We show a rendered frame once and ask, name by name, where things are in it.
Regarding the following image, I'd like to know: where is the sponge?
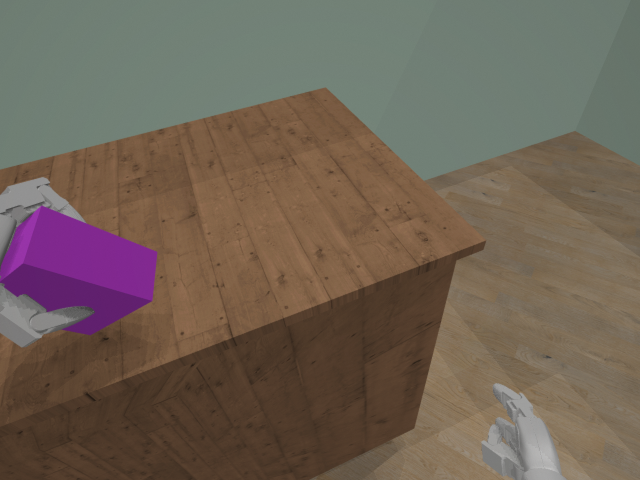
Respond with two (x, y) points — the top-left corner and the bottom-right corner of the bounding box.
(0, 206), (157, 335)

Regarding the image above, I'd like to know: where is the robot left hand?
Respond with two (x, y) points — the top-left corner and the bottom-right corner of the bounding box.
(0, 177), (95, 348)

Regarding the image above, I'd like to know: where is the table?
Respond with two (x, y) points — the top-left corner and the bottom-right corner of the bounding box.
(0, 87), (486, 480)

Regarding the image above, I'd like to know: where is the robot right hand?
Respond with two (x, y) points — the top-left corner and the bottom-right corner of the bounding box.
(481, 383), (562, 480)

